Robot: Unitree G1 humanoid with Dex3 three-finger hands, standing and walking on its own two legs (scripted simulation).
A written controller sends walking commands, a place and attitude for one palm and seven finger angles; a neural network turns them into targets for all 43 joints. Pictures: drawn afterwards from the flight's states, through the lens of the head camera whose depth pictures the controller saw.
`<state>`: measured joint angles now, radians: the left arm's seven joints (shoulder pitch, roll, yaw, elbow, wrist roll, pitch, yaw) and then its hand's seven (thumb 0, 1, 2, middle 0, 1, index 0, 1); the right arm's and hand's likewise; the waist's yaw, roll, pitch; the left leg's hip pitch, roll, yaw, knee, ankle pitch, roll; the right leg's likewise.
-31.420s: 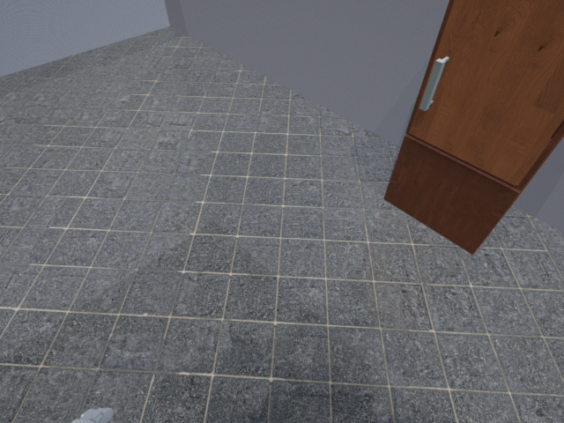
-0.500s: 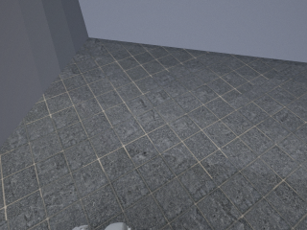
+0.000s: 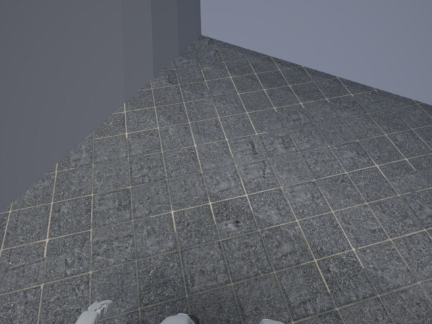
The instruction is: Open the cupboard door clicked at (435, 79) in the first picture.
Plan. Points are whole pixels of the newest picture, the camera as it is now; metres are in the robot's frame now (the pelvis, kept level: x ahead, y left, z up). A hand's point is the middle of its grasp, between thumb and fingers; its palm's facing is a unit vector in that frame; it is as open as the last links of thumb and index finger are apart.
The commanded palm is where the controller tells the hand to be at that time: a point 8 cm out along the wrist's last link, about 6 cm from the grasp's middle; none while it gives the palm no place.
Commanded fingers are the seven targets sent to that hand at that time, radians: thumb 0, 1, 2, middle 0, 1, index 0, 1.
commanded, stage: turn to face it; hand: left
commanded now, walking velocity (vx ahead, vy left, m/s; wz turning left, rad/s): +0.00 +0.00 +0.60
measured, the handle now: out of the picture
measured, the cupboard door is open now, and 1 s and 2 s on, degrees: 42 42 42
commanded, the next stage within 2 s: none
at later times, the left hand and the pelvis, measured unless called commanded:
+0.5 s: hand out of the picture +0.00 +0.19 -0.18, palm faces +0.35 -0.90 -0.25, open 7.4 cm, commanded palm none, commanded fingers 0.00 0.90 0.90 -0.20 -0.30 -0.20 -0.30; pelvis +0.03 -0.03 -0.01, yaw +20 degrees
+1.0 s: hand out of the picture +0.02 +0.13 -0.15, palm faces +0.59 -0.77 -0.25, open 7.4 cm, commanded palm none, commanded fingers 0.00 0.90 0.90 -0.20 -0.30 -0.20 -0.30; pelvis +0.07 -0.07 +0.01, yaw +39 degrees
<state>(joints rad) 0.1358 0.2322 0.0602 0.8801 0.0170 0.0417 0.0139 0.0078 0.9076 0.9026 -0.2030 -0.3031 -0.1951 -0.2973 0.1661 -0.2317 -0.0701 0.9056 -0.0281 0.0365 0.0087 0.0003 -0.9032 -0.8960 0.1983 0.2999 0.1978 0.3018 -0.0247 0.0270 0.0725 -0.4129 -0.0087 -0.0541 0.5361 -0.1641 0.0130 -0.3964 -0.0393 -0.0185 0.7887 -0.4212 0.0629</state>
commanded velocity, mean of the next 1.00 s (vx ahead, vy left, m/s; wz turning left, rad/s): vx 0.00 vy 0.00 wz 0.60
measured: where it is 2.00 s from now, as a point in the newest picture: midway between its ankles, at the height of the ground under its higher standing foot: outside the picture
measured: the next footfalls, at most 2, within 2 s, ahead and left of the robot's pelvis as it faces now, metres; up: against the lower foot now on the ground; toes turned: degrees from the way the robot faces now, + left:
right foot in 0.04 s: +0.04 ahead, -0.15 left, +0.00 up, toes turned +0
left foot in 0.40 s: +0.04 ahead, +0.09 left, +0.00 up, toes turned +23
